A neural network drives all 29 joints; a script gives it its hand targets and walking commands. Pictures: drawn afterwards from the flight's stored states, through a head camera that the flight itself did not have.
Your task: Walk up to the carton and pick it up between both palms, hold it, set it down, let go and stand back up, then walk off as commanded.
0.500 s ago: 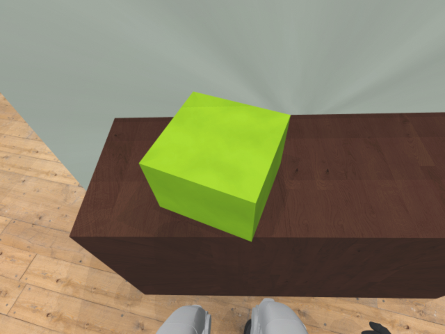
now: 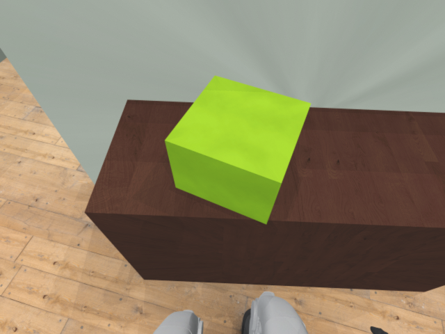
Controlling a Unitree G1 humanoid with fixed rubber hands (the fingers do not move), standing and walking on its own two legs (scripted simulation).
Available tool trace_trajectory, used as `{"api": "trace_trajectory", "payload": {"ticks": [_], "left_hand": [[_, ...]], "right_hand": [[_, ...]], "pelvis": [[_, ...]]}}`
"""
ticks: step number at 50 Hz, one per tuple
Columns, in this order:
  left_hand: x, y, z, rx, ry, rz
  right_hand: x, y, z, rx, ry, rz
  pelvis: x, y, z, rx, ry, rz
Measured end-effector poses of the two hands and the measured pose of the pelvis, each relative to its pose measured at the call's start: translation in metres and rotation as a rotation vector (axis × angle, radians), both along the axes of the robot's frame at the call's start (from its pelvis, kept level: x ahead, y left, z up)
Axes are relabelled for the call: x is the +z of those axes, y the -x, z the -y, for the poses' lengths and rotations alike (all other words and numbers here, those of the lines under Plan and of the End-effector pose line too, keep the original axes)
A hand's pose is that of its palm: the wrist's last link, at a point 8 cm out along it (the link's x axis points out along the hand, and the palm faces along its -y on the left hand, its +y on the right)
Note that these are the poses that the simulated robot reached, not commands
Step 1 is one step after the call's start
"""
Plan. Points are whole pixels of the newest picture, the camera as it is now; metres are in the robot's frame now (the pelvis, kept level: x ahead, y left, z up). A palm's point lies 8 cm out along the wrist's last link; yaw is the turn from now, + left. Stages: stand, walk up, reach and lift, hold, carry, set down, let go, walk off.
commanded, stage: walk up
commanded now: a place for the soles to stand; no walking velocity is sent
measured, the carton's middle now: (239, 147) +0.49 -0.04 -0.01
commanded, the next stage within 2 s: reach and lift in 1.40 s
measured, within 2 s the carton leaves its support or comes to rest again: neither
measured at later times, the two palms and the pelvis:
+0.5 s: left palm out of the picture +0.05 +0.30 -0.10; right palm out of the picture +0.06 -0.31 -0.10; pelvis -0.01 +0.00 +0.00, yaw +0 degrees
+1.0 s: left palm out of the picture +0.05 +0.31 -0.10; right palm out of the picture +0.07 -0.30 -0.10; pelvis -0.01 +0.00 +0.00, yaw +0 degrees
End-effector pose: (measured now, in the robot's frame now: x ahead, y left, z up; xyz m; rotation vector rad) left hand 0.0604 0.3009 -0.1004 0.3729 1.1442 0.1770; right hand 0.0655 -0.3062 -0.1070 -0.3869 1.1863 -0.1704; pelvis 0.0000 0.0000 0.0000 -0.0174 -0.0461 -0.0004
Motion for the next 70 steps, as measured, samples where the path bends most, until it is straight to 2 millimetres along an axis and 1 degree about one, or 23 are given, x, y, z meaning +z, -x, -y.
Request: {"api": "trace_trajectory", "payload": {"ticks": [4, 10, 13, 18, 21, 25, 29, 37, 45, 52, 60, 70], "left_hand": [[-0.003, 0.009, 0.000, 0.013, 0.012, 0.018], [-0.008, 0.012, -0.008, -0.006, 0.027, 0.022], [-0.008, 0.011, -0.009, -0.015, 0.028, 0.020], [-0.010, 0.011, -0.003, -0.009, 0.025, 0.015], [-0.006, 0.013, 0.002, -0.001, 0.019, 0.026], [-0.001, 0.011, 0.000, 0.003, 0.009, 0.037], [0.000, 0.008, -0.003, 0.001, 0.006, 0.036], [0.001, 0.009, -0.001, 0.000, 0.003, 0.042], [0.000, 0.007, -0.007, -0.002, 0.007, 0.044], [0.002, 0.008, -0.004, 0.001, 0.002, 0.043], [0.001, 0.010, -0.008, 0.001, 0.005, 0.049], [0.003, 0.011, -0.006, 0.005, 0.000, 0.047]], "right_hand": [[0.002, 0.000, -0.002, 0.013, 0.007, 0.020], [0.007, 0.018, -0.009, -0.014, 0.020, 0.038], [0.010, 0.022, -0.009, -0.022, 0.025, 0.039], [0.009, 0.016, -0.001, -0.013, 0.026, 0.034], [0.008, 0.010, 0.003, 0.002, 0.018, 0.026], [0.005, 0.003, 0.001, 0.017, 0.007, 0.027], [0.005, 0.000, -0.003, 0.022, 0.001, 0.042], [0.004, -0.001, -0.002, 0.026, -0.002, 0.046], [0.005, -0.001, -0.008, 0.024, 0.001, 0.048], [0.004, -0.003, -0.005, 0.028, -0.004, 0.047], [0.005, -0.001, -0.010, 0.029, -0.001, 0.053], [0.004, -0.002, -0.007, 0.032, -0.006, 0.054]], "pelvis": [[-0.001, 0.007, -0.002, 0.002, 0.002, 0.015], [-0.002, 0.018, -0.013, 0.001, 0.019, 0.035], [-0.001, 0.020, -0.014, -0.004, 0.026, 0.036], [-0.002, 0.017, -0.005, -0.002, 0.011, 0.030], [-0.001, 0.015, 0.001, -0.005, 0.007, 0.023], [0.000, 0.011, 0.001, -0.005, 0.006, 0.016], [0.000, 0.009, -0.002, -0.003, 0.008, 0.012], [0.000, 0.010, 0.000, -0.002, 0.005, 0.012], [0.000, 0.010, -0.006, 0.002, 0.009, 0.013], [0.000, 0.009, -0.002, 0.002, 0.004, 0.010], [0.000, 0.012, -0.007, 0.005, 0.007, 0.015], [0.000, 0.012, -0.004, 0.005, 0.003, 0.015]]}}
